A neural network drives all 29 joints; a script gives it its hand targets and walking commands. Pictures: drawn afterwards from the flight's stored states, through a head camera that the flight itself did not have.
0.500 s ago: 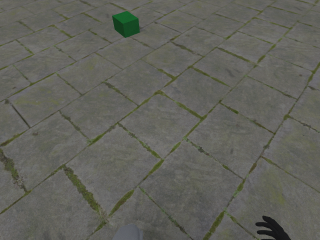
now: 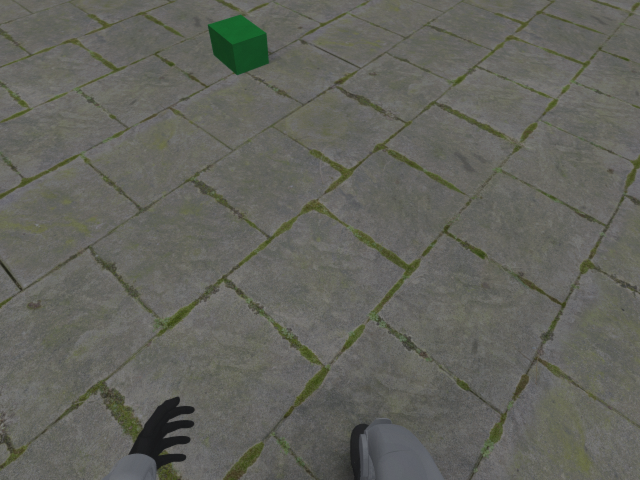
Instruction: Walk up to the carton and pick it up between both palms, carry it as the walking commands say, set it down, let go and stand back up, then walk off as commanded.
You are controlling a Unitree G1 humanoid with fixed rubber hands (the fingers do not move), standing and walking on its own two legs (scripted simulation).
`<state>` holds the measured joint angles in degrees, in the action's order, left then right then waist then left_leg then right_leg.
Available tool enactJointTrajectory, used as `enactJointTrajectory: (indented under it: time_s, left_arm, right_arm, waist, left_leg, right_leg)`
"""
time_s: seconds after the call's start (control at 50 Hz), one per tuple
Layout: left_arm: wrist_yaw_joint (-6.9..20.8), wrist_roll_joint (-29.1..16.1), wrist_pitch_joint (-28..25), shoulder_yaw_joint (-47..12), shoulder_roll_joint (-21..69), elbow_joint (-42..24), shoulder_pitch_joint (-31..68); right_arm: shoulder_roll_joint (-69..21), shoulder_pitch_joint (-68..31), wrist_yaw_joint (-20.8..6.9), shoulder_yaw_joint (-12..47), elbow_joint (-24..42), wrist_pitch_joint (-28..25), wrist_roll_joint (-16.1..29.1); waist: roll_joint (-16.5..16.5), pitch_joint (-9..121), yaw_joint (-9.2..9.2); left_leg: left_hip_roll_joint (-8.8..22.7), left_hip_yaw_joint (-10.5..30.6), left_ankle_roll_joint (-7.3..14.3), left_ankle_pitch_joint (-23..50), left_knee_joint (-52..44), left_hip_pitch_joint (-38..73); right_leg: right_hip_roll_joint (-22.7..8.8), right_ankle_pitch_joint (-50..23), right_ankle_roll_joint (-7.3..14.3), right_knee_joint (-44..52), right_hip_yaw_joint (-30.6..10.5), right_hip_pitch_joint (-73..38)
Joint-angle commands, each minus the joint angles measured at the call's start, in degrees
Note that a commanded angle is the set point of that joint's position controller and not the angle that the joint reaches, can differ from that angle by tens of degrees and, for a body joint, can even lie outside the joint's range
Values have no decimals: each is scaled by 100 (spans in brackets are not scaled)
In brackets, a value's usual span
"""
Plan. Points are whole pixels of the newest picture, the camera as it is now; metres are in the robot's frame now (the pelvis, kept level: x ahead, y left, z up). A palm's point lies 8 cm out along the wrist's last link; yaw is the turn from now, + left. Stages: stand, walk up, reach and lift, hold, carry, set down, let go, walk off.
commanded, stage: walk up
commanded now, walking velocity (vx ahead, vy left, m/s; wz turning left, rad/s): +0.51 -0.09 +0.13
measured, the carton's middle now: (239, 44) +2.36 +0.18 -0.69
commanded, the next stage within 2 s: none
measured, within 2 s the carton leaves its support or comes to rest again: neither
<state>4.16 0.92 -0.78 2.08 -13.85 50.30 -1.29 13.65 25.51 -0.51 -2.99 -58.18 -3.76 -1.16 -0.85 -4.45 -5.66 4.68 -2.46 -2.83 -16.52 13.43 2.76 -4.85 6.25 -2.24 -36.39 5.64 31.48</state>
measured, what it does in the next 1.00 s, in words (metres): walks ahead: right foot, then left foot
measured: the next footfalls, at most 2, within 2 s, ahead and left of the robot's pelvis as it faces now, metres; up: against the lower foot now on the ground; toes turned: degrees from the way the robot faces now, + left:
right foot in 0.08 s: +0.22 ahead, -0.14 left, +0.00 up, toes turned -6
left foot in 0.64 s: +0.46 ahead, +0.17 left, +0.00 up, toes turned +8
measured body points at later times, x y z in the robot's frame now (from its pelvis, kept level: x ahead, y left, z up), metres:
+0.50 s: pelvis +0.25 -0.02 +0.00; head +0.28 -0.04 +0.45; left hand +0.15 +0.24 -0.12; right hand +0.41 -0.24 -0.14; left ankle +0.37 +0.16 -0.68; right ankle +0.18 -0.14 -0.74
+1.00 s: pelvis +0.50 +0.04 +0.00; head +0.53 +0.06 +0.45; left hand +0.65 +0.27 -0.14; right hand +0.43 -0.22 -0.13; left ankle +0.42 +0.16 -0.74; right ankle +0.65 -0.12 -0.69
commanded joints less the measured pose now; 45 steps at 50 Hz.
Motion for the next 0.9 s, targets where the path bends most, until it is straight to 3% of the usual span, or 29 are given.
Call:
enactJointTrajectory:
  time_s: [0.0, 0.02, 0.04, 0.06, 0.08, 0.1, 0.12, 0.16, 0.18, 0.2, 0.24, 0.32, 0.42, 0.48, 0.52, 0.56, 0.58, 0.6, 0.62, 0.64, 0.66, 0.68, 0.7, 0.74, 0.78, 0.88]
  left_arm:
    - [-28, 14, -111, 77, -319, -312, 164]
    - [-71, 39, -164, 117, -407, -226, -121]
    - [-149, 57, -227, 192, -574, 38, -807]
    - [-230, 75, -270, 311, -819, 432, -1817]
    - [-299, 174, -312, 428, -1308, 686, -2734]
    - [-340, 114, -278, 474, -1804, 641, -2921]
    - [-350, 140, -274, 441, -1710, 477, -2287]
    - [-407, 56, -324, 290, -1086, 411, -1683]
    - [-439, 23, -375, 233, -787, 442, -1515]
    - [-442, -2, -416, 183, -633, 502, -1461]
    - [-423, -21, -484, 144, -607, 612, -1710]
    - [-473, -1, -491, 191, -743, 606, -2244]
    - [-537, 5, -441, 235, -729, 583, -2872]
    - [-506, -16, -427, 265, -754, 575, -2926]
    - [-430, -12, -385, 239, -758, 623, -2719]
    - [-423, -49, -341, 241, -897, 682, -2715]
    - [-429, -93, -322, 245, -930, 727, -2701]
    - [-428, -131, -302, 209, -844, 728, -2752]
    - [-427, -111, -313, 96, -520, 577, -2848]
    - [-443, -76, -368, -40, -39, 291, -2774]
    - [-452, 34, -323, 168, -506, 480, -2440]
    - [-421, 34, -321, 179, -542, 497, -2198]
    - [-381, 3, -318, 160, -356, 559, -2260]
    - [-279, 45, -178, 136, -140, 708, -2389]
    - [-203, 59, -32, 137, -96, 619, -2137]
    - [-80, 41, 70, 64, -91, 206, -846]
  right_arm:
    - [1110, -65, 71, -236, 183, -26, 17]
    - [1129, -73, 78, -231, 137, -25, 32]
    - [955, 35, 67, -167, -28, 30, 48]
    - [809, 254, 62, -116, -3, 44, 24]
    - [506, 160, 67, -18, 322, 6, 38]
    - [460, 203, 64, -38, 509, -18, 95]
    - [633, 108, 88, -71, 355, -26, 59]
    - [539, -76, 28, -170, 199, 47, 28]
    - [429, -54, -39, -172, 193, 115, -13]
    - [360, 20, -92, -167, 189, 185, -56]
    - [324, -134, -180, -155, 267, 325, -82]
    - [344, -1103, -318, -142, 548, 462, -76]
    - [223, -2270, -461, -15, 922, 453, -7]
    - [109, -2773, -493, 72, 1117, 385, 34]
    - [117, -2821, -409, 72, 1187, 287, 53]
    - [290, -2575, -312, 28, 1040, 228, -2]
    - [424, -1999, -249, -19, 838, 162, -48]
    - [657, -1116, -162, -103, 496, 83, -104]
    - [1095, -117, -68, -236, 249, 2, -216]
    - [1866, 330, 6, -377, 246, 3, -118]
    - [1962, 344, -2, -338, 288, -21, -46]
    - [1623, -54, 4, -250, 280, -49, -36]
    - [1120, -678, -30, -154, 374, -95, -29]
    - [549, -1128, -46, -77, 469, -186, -13]
    - [514, -958, -46, -70, 397, -243, 11]
    - [622, -280, 17, -110, 243, -235, 4]
  waist:
    - [1195, -207, 262]
    - [1258, -11, 416]
    - [1097, 500, 738]
    - [214, 1115, 1080]
    - [-1336, 1673, 1385]
    - [-2111, 2034, 1376]
    - [-1359, 1525, 1079]
    - [-51, 718, 694]
    - [-54, 589, 545]
    - [-296, 565, 478]
    - [-761, 448, 498]
    - [-789, 66, 762]
    - [-841, -405, 1094]
    - [-1055, -480, 1094]
    - [-1512, -258, 984]
    - [-1066, -144, 823]
    - [-563, 167, 561]
    - [42, 666, 253]
    - [1014, 1555, -77]
    - [2519, 2050, -361]
    - [966, 1755, -204]
    - [621, 1143, 33]
    - [455, 703, 390]
    - [856, 301, 680]
    - [1058, 162, 707]
    - [938, -220, 381]
  left_leg:
    - [1228, 511, 858, 1771, -270, -607]
    - [1093, 369, 790, 1976, 101, -718]
    - [565, 8, 680, 1879, 1122, -999]
    - [309, 12, 600, 1350, 2500, -1612]
    - [60, 78, 463, -1267, 4230, -2729]
    - [-369, 628, 441, -1913, 5460, -3600]
    - [-138, 977, 414, -1294, 5854, -3973]
    - [208, 897, 221, -75, 5934, -3754]
    - [295, 837, 148, 196, 5783, -3435]
    - [270, 716, 115, 263, 5699, -3109]
    - [179, 511, 103, 458, 5513, -3059]
    - [264, 306, 37, 972, 5036, -3804]
    - [191, 38, -71, 1403, 3591, -4141]
    - [74, -122, -5, 1515, 2515, -3509]
    - [-10, -281, 96, 998, 2047, -2660]
    - [-178, -521, 186, 587, 1808, -2248]
    - [-281, -632, 248, 561, 1525, -1588]
    - [-356, -693, 347, 551, 1301, -516]
    - [818, 649, 584, -352, 1152, 800]
    - [2435, 3483, 1192, -542, 116, 1830]
    - [2600, 3984, 1268, -327, -24, 1333]
    - [2314, 3246, 1186, 380, 87, 708]
    - [1874, 2366, 1044, 1004, 145, -87]
    - [1299, 1230, 748, 1199, -71, -1050]
    - [1179, 742, 653, 1497, -155, -1353]
    - [1262, 467, 755, 1708, -466, -991]
  right_leg:
    - [86, 145, 96, 472, 35, -553]
    - [167, 241, 151, 620, 164, -1106]
    - [200, 185, 213, 766, 237, -2284]
    - [124, 283, 245, 852, 123, -3601]
    - [-1302, 1270, 439, 1215, -1691, -4518]
    - [-2276, 2190, 896, 2358, -4273, -4700]
    - [-2216, 2400, 1065, 2464, -4249, -4169]
    - [-1922, 514, 833, 2296, -3117, -3041]
    - [-1635, -386, 684, 2180, -2447, -2629]
    - [-1397, -872, 571, 2113, -1873, -2328]
    - [-1203, -1278, 503, 2115, -1368, -2161]
    - [-1327, -982, 577, 2339, -1104, -2370]
    - [-1349, -377, 642, 2695, -806, -2640]
    - [-1208, -253, 628, 2775, -509, -2522]
    - [-949, 276, 704, 2834, -126, -2345]
    - [-1097, -519, 735, 2441, -191, -2447]
    - [-1010, -960, 671, 1631, -76, -2409]
    - [-695, -1152, 563, 325, 151, -2108]
    - [-504, 354, 391, -1634, 179, -1184]
    - [221, 2991, 260, -3284, -88, 657]
    - [-48, 2441, 315, -3915, -893, 1091]
    - [-301, 1849, 341, -3996, -937, 1109]
    - [-457, 1328, 329, -3692, -871, 754]
    - [-490, 778, 191, -3285, -711, 153]
    - [-418, 443, 106, -2986, -519, -5]
    - [-319, -166, -8, -1612, -289, 483]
